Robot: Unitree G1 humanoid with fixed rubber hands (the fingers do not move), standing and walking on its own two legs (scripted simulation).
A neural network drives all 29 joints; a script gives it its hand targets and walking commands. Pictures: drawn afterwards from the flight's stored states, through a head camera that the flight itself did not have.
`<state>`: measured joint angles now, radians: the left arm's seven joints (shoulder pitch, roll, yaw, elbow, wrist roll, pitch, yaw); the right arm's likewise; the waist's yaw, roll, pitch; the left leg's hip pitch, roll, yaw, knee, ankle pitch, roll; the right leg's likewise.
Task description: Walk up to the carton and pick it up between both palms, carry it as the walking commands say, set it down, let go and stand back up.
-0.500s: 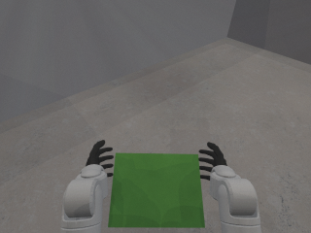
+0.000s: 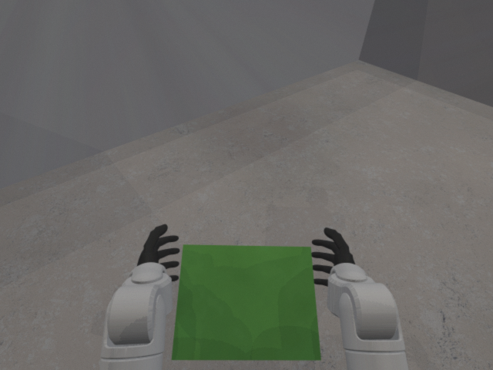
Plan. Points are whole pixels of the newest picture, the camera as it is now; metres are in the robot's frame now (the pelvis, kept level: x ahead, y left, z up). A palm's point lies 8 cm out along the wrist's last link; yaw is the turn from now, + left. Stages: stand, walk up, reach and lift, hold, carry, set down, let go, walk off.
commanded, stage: carry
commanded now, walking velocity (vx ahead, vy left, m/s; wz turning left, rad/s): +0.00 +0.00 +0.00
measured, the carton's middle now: (244, 304) +0.28 +0.01 -0.05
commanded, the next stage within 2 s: hold in 1.58 s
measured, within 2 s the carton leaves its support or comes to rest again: neither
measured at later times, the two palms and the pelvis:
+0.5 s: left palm (153, 267) +0.28 +0.15 +0.07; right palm (337, 268) +0.28 -0.14 +0.07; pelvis +0.01 +0.00 +0.00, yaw +0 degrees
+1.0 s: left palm (153, 267) +0.28 +0.15 +0.07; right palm (337, 270) +0.28 -0.14 +0.06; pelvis +0.01 +0.00 +0.00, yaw +0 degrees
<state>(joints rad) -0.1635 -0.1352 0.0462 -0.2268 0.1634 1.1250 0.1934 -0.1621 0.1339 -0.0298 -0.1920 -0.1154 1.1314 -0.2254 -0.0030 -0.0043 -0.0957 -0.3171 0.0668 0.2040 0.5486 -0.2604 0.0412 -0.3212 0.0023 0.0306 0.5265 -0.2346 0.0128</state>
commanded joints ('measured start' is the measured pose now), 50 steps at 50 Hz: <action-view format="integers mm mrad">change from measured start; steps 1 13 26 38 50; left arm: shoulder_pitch -413 -359 -385 -390 -351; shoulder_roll -885 -808 -850 -819 -794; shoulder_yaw -474 -402 -438 -432 -390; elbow -28 143 20 9 62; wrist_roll -334 -255 -295 -289 -271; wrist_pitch -72 -89 -122 -138 -157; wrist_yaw -225 -229 -220 -209 -215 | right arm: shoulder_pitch -482 -432 -455 -426 -434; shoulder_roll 824 760 784 760 747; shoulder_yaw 436 368 379 355 354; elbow -148 30 -95 -76 -52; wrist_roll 260 184 221 215 214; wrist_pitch -95 -112 -150 -163 -181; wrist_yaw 243 252 243 242 240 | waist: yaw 2 5 1 4 4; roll -1 -5 23 44 11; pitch -227 -225 -268 -230 -240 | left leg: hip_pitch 154 177 211 218 204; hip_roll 136 133 126 140 113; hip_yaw -133 -130 -125 -138 -133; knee -88 -69 -43 -91 -77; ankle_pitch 61 115 169 157 119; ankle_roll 16 15 26 29 20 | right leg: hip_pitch -4 -7 15 -29 0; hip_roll -118 -105 -106 -89 -100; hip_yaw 73 54 70 56 78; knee -100 -100 -89 -90 -87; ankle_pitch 262 218 281 198 240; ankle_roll -45 -43 -50 -40 -52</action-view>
